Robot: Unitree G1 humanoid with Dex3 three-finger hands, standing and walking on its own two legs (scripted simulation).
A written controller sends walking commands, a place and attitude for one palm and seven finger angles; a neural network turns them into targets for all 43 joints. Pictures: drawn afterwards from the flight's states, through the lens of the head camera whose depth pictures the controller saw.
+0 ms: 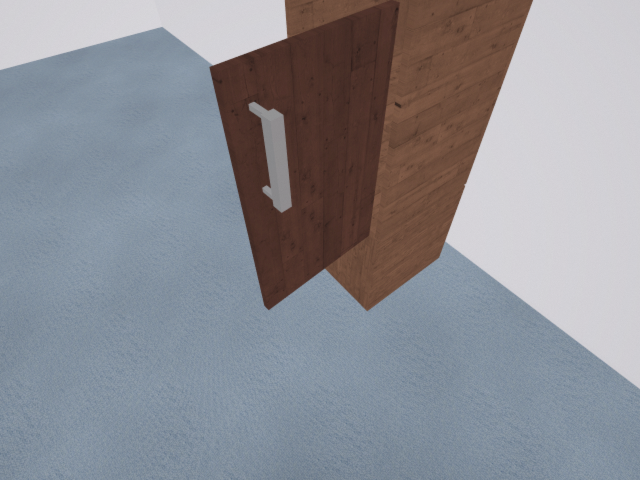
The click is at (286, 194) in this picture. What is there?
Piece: cupboard door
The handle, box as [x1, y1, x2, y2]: [248, 102, 291, 212]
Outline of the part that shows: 252,102 248,104 249,109 259,116 262,122 271,185 270,188 266,185 262,189 263,192 273,200 273,205 281,212 291,206 283,115 274,109 268,111 258,104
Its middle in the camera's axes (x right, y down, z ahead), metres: -0.08 -0.12 +0.61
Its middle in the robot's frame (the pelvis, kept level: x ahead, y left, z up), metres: +0.55 +0.11 +0.10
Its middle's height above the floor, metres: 0.87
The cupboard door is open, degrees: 94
